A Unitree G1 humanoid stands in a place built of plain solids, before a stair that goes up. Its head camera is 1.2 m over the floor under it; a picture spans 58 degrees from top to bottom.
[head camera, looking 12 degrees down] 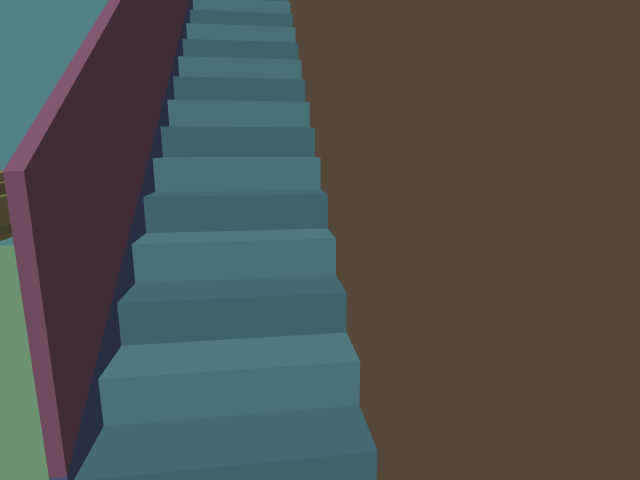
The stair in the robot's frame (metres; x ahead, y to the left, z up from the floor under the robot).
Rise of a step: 0.19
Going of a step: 0.28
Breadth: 0.97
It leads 8 degrees to the left of straight ahead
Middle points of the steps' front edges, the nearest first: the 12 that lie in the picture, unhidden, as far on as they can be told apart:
1.22 0.28 0.19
1.49 0.32 0.38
1.77 0.36 0.57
2.04 0.40 0.76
2.31 0.44 0.95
2.58 0.48 1.14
2.85 0.51 1.33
3.13 0.55 1.52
3.40 0.59 1.71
3.67 0.63 1.90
3.94 0.67 2.09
4.22 0.71 2.28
